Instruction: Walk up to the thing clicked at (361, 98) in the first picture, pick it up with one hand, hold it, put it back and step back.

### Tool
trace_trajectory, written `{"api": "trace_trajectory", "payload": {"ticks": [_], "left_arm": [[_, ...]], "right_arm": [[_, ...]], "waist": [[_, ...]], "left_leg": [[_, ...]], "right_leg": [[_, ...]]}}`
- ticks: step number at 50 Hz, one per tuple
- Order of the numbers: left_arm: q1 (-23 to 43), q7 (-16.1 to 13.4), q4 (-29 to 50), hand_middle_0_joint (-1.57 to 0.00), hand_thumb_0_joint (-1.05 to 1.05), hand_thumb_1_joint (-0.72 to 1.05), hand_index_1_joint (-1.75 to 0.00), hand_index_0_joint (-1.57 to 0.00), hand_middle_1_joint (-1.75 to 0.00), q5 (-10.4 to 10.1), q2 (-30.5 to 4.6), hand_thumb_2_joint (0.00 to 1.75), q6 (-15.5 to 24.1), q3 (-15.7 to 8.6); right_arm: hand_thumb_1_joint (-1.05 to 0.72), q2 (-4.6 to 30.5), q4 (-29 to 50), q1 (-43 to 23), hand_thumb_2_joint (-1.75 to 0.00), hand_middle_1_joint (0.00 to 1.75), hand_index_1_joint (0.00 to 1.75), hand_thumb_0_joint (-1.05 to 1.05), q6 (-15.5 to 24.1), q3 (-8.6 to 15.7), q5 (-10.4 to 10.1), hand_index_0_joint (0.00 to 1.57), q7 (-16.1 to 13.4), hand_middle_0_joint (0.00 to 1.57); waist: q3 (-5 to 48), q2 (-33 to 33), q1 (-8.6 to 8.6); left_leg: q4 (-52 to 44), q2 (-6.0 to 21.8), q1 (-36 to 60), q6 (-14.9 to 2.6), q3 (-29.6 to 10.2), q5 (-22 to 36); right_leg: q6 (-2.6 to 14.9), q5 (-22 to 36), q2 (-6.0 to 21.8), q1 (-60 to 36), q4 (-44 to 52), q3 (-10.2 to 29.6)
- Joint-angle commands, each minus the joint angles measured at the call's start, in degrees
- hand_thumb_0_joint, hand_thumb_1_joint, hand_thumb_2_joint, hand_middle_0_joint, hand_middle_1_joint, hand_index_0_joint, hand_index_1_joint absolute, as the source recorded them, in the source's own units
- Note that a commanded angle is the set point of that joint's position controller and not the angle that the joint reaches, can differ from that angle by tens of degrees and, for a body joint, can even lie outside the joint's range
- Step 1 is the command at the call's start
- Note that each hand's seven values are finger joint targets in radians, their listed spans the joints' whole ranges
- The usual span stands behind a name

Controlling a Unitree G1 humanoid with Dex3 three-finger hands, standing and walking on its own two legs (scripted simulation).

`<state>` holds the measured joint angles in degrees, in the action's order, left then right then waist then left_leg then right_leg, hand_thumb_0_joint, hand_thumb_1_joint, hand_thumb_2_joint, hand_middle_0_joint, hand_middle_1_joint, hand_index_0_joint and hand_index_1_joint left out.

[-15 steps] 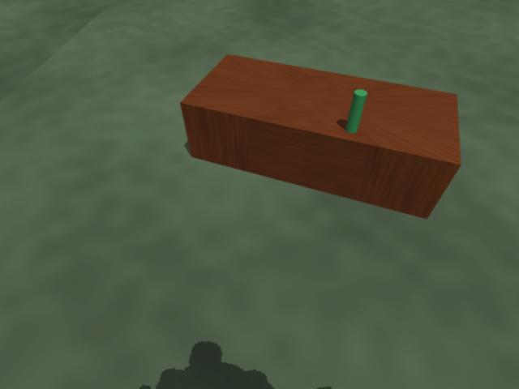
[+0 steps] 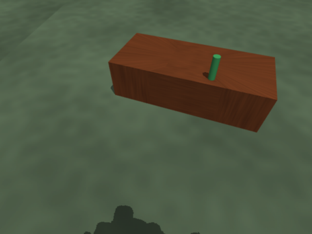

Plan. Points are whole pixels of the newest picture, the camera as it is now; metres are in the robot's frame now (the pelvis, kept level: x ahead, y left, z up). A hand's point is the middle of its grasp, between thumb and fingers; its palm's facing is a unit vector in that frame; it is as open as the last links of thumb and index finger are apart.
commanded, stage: stand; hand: left
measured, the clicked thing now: (214, 67) +1.26 -0.37 -0.33
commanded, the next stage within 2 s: walk up in 0.82 s
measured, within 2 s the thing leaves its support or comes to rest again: neither
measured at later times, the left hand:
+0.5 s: hand out of the picture +0.07 +0.25 -0.16, palm faces -0.03 -0.94 -0.34, open 7.4 cm
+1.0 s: hand out of the picture +0.10 +0.25 -0.15, palm faces -0.12 -0.93 -0.34, open 7.4 cm
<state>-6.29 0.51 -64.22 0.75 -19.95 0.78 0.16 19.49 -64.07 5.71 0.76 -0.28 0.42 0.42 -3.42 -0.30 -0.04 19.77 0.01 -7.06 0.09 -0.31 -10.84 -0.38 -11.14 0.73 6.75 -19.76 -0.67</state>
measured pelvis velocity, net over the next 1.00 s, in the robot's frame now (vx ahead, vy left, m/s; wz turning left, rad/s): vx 0.02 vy -0.02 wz -0.11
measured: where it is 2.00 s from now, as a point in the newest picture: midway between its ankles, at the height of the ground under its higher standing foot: (197, 218)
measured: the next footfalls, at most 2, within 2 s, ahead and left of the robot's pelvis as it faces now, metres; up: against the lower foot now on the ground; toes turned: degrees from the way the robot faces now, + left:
right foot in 1.14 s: +0.15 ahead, -0.24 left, +0.00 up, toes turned -15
left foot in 1.50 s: +0.37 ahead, -0.04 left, +0.00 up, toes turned -10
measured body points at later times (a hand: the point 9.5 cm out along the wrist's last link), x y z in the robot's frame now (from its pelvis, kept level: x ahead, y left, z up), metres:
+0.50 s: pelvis +0.00 +0.00 +0.00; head +0.01 +0.00 +0.45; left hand +0.08 +0.30 -0.13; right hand +0.08 -0.30 -0.13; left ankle +0.00 +0.12 -0.75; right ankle +0.00 -0.12 -0.75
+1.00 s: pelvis +0.02 -0.02 -0.01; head +0.03 -0.02 +0.44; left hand +0.11 +0.30 -0.13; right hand +0.06 -0.35 -0.12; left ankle +0.00 +0.12 -0.75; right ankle +0.03 -0.17 -0.71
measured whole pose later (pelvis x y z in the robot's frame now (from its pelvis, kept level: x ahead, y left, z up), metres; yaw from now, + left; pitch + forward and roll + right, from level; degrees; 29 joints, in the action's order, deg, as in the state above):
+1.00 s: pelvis +0.02 -0.02 -0.01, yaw -6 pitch -2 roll +1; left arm -11.7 6.2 -58.2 2.7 -24.5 -1.7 -5.2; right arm 21.9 -57.1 11.4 4.3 4.4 2.7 1.3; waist -2.6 -1.6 -0.1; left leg 22.0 2.9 -5.3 -0.2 5.3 -15.4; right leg 0.8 -22.2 3.4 23.7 -48.1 1.9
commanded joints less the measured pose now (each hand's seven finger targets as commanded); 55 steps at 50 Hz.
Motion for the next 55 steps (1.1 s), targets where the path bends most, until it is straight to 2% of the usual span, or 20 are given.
{"api": "trace_trajectory", "payload": {"ticks": [1, 22, 40, 41, 42, 43, 44, 45, 46, 47, 48, 50, 51, 53, 55], "left_arm": [[1.60, -0.99, 3.69, -0.20, 0.00, 0.90, -0.30, -0.20, -0.30, -0.29, -11.71, 0.90, 1.21, -2.00], [2.02, -1.06, 3.65, -0.20, 0.00, 0.90, -0.30, -0.20, -0.30, -0.29, -12.05, 0.90, 1.10, -2.24], [1.51, -1.03, 3.49, -0.20, 0.00, 0.90, -0.30, -0.20, -0.30, -0.44, -12.25, 0.90, 1.03, -2.17], [-0.78, 1.26, 8.89, -0.20, 0.00, 0.90, -0.30, -0.20, -0.30, 1.59, -17.23, 0.90, 0.52, -6.82], [3.79, 2.43, 9.58, -0.20, 0.00, 0.90, -0.30, -0.20, -0.30, 1.87, -15.87, 0.90, -0.27, -6.60], [8.80, 3.32, 12.29, -0.20, 0.00, 0.90, -0.30, -0.20, -0.30, 2.36, -14.32, 0.90, -0.76, -6.70], [8.21, 3.62, 13.85, -0.20, 0.00, 0.90, -0.30, -0.20, -0.30, 2.51, -14.68, 0.90, -0.86, -7.09], [5.12, 4.07, 13.33, -0.20, 0.00, 0.90, -0.30, -0.20, -0.30, 2.10, -15.33, 0.90, -0.54, -7.21], [2.07, 4.65, 12.81, -0.20, 0.00, 0.90, -0.30, -0.20, -0.30, 1.75, -15.51, 0.90, -0.47, -7.60], [-0.33, 5.36, 13.16, -0.20, 0.00, 0.90, -0.30, -0.20, -0.30, 1.34, -14.80, 0.90, -0.58, -7.73], [-1.70, 6.04, 12.92, -0.20, 0.00, 0.90, -0.30, -0.20, -0.30, 1.30, -14.96, 0.90, -0.53, -7.77], [-0.56, 6.97, 13.90, -0.20, 0.00, 0.90, -0.30, -0.20, -0.30, 1.39, -13.95, 0.90, -0.57, -7.92], [-0.25, 7.21, 14.30, -0.20, 0.00, 0.90, -0.30, -0.20, -0.30, 1.37, -13.84, 0.90, -0.56, -8.12], [-2.26, 7.15, 13.50, -0.20, 0.00, 0.90, -0.30, -0.20, -0.30, 1.53, -13.94, 0.90, -0.38, -8.30], [-8.32, 6.58, 11.94, -0.20, 0.00, 0.90, -0.30, -0.20, -0.30, 1.67, -13.86, 0.90, 0.02, -8.53]], "right_arm": [[-0.90, 12.33, 3.29, -1.97, -0.90, 0.30, 0.30, 0.00, 1.27, 2.41, -0.11, 0.20, -0.97, 0.20], [-0.90, 12.24, 3.19, -0.94, -0.90, 0.30, 0.30, 0.00, 1.15, 2.32, -0.01, 0.20, -0.98, 0.20], [-0.90, 12.46, 3.03, -0.85, -0.90, 0.30, 0.30, 0.00, 1.14, 2.28, -0.06, 0.20, -0.98, 0.20], [-0.90, 19.48, 6.81, 4.01, -0.90, 0.30, 0.30, 0.00, 2.83, 6.85, 1.62, 0.20, -0.65, 0.20], [-0.90, 21.46, 5.23, 7.74, -0.90, 0.30, 0.30, 0.00, 3.22, 8.29, 1.97, 0.20, -0.64, 0.20], [-0.90, 23.64, 5.67, 10.20, -0.90, 0.30, 0.30, 0.00, 3.56, 9.68, 1.97, 0.20, -0.85, 0.20], [-0.90, 24.26, 7.89, 8.28, -0.90, 0.30, 0.30, 0.00, 4.16, 9.97, 1.77, 0.20, -0.97, 0.20], [-0.90, 22.61, 9.13, 6.22, -0.90, 0.30, 0.30, 0.00, 4.68, 9.74, 1.73, 0.20, -1.07, 0.20], [-0.90, 21.28, 10.16, 5.14, -0.90, 0.30, 0.30, 0.00, 5.00, 9.35, 1.74, 0.20, -1.02, 0.20], [-0.90, 21.20, 11.41, 2.68, -0.90, 0.30, 0.30, 0.00, 5.10, 9.51, 2.22, 0.20, -0.88, 0.20], [-0.90, 20.68, 12.43, 1.41, -0.90, 0.30, 0.30, 0.00, 5.11, 9.44, 2.45, 0.20, -0.58, 0.20], [-0.90, 20.47, 13.49, 1.20, -0.90, 0.30, 0.30, 0.00, 5.14, 9.58, 2.87, 0.20, -0.03, 0.20], [-0.90, 20.93, 13.82, 1.18, -0.90, 0.30, 0.30, 0.00, 5.09, 9.73, 2.94, 0.20, 0.11, 0.20], [-0.90, 20.86, 14.15, 1.00, -0.90, 0.30, 0.30, 0.00, 4.79, 9.70, 2.99, 0.20, 0.42, 0.20], [-0.90, 20.48, 14.78, -0.15, -0.90, 0.30, 0.30, 0.00, 4.17, 9.48, 2.61, 0.20, 0.52, 0.20]], "waist": [[5.43, 0.66, -0.14], [4.73, -0.12, 0.04], [4.63, 0.68, -0.01], [9.47, -1.25, 2.19], [3.69, 3.68, 4.99], [-0.84, 10.13, 7.50], [-3.17, 7.39, 5.83], [-1.69, 3.05, 3.43], [0.47, 2.39, 1.59], [0.54, 5.77, 0.07], [0.44, 7.15, -0.32], [-1.48, 10.04, 0.27], [-2.00, 10.94, 0.33], [-1.86, 9.95, -0.13], [-0.35, 6.38, -3.06]], "left_leg": [[-2.66, 7.03, 1.67, -1.51, -5.32, 10.90], [-3.49, 7.10, 1.25, -1.33, -5.49, 8.41], [-3.69, 7.10, 1.05, -1.23, -5.64, 9.60], [0.58, 7.53, 9.99, -5.56, -5.59, -17.53], [-3.75, 12.28, 14.99, -8.44, -11.52, -29.87], [-11.18, 22.21, 12.79, -12.66, -21.42, -33.58], [-12.82, 28.18, 8.74, -15.31, -25.20, -31.63], [-12.14, 26.91, 7.09, -14.26, -22.75, -26.69], [-11.64, 24.38, 6.27, -12.95, -18.48, -25.16], [-11.45, 23.47, 6.06, -12.80, -15.26, -24.93], [-10.88, 21.19, 4.78, -12.10, -10.32, -21.99], [-9.70, 17.83, -1.63, -10.39, -2.90, -19.92], [-8.55, 17.08, -3.84, -9.74, -1.03, -20.58], [-5.05, 15.28, -7.30, -8.79, 2.28, -20.98], [2.67, 13.66, -10.90, -7.73, 5.84, -22.76]], "right_leg": [[1.80, 9.23, 6.54, -0.93, 2.73, 5.13], [1.90, 7.19, 6.83, -1.44, 3.55, 5.49], [1.98, 8.29, 6.81, -2.00, 3.73, 5.35], [3.72, -15.61, 2.49, 7.89, -2.85, 6.43], [3.11, -21.70, 0.77, 24.06, -11.28, 3.27], [1.94, -16.68, 0.85, 32.91, -26.25, 2.41], [1.85, -15.52, 4.40, 35.94, -33.06, 7.73], [1.90, -13.11, 5.94, 33.87, -34.96, 9.94], [1.71, -11.59, 6.50, 30.89, -35.33, 10.01], [1.43, -11.51, 7.69, 29.53, -32.60, 8.50], [0.83, -11.38, 7.18, 26.80, -29.88, 5.74], [0.39, -10.02, 6.34, 20.42, -23.62, 2.09], [0.70, -10.05, 5.89, 17.28, -20.91, 1.10], [1.06, -7.09, 3.71, 12.13, -19.23, -3.34], [1.27, -2.41, 1.54, 3.94, -15.61, -7.77]]}}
